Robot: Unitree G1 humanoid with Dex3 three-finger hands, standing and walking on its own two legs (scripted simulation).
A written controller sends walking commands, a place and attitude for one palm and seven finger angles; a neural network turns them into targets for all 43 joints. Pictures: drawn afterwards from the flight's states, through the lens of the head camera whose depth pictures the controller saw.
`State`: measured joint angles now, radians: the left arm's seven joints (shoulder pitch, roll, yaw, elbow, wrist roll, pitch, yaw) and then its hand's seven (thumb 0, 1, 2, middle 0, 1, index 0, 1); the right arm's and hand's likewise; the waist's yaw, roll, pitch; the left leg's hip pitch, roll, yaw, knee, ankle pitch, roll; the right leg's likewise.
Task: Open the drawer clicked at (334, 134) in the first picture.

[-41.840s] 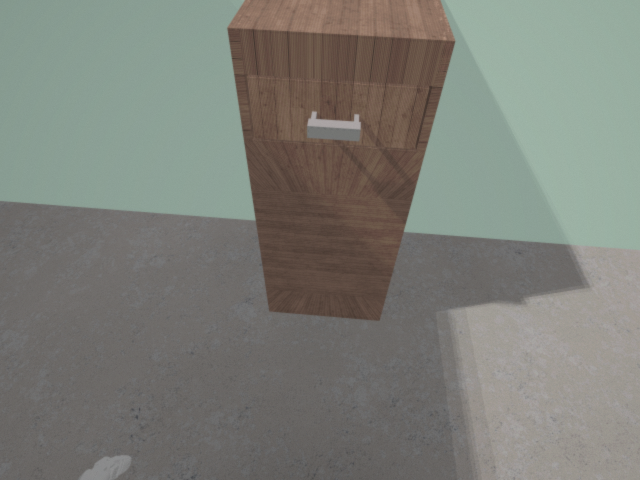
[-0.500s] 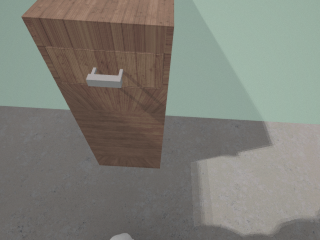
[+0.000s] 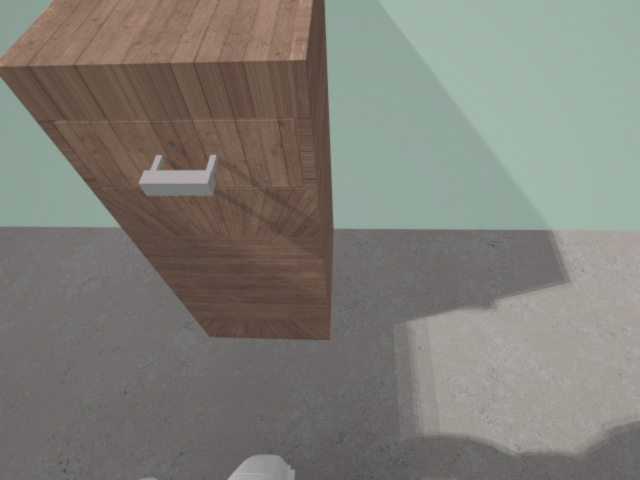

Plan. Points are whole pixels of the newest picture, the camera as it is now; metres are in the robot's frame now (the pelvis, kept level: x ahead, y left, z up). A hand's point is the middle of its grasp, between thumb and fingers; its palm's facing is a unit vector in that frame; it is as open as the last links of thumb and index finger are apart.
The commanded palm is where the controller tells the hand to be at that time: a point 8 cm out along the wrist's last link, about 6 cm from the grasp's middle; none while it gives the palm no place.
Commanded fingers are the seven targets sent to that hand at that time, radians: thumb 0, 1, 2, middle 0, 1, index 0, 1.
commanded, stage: come to a stop and stand still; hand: left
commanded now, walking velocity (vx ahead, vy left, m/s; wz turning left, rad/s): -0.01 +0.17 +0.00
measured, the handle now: (182, 172) +0.52 +0.25 +0.04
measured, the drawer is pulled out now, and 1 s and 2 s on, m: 0.00 0.00 0.00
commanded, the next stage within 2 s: look again from close up in 0.68 s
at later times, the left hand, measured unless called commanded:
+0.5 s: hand out of the picture +0.03 +0.25 -0.17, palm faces -0.02 -0.96 -0.27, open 7.4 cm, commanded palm none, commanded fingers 0.00 0.90 0.90 -0.20 -0.30 -0.20 -0.30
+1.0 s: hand out of the picture +0.03 +0.20 -0.17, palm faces -0.05 -0.98 -0.21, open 7.3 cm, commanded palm none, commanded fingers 0.00 0.90 0.90 -0.20 -0.30 -0.20 -0.30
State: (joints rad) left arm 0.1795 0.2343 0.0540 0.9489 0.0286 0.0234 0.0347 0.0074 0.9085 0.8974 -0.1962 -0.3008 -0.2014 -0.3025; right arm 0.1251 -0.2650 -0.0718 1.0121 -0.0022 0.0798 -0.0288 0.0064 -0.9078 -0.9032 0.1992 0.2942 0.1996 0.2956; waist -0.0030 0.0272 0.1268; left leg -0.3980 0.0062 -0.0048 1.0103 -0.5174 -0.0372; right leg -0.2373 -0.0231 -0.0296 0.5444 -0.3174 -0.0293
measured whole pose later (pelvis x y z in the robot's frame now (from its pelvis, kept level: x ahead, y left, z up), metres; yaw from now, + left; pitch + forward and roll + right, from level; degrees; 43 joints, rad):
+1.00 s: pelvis +0.01 +0.03 +0.00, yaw -3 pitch +0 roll +1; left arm 0.25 0.17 -0.01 1.09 0.02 0.00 0.03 0.01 0.92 0.90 -0.20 -0.30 -0.20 -0.30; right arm 0.25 -0.18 0.01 1.09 -0.01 -0.02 -0.02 0.01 -0.91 -0.90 0.20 0.29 0.20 0.30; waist 0.00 0.00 0.04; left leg -0.18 0.02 0.08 0.47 -0.29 0.00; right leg -0.22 -0.02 0.02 0.51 -0.30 0.01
